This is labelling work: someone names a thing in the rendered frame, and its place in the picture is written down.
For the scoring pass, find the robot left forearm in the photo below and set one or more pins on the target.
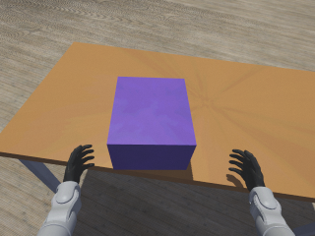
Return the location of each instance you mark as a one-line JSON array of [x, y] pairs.
[[65, 205]]

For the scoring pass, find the robot right forearm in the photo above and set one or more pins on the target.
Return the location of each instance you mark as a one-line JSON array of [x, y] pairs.
[[267, 213]]

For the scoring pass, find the robot left hand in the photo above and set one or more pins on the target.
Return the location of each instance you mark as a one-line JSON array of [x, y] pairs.
[[75, 167]]

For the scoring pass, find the table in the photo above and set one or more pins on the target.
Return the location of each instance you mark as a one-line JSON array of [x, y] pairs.
[[266, 110]]

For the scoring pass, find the carton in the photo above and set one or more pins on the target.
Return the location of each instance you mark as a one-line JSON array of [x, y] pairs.
[[151, 126]]

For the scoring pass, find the robot right hand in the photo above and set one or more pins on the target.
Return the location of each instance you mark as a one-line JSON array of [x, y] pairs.
[[251, 170]]

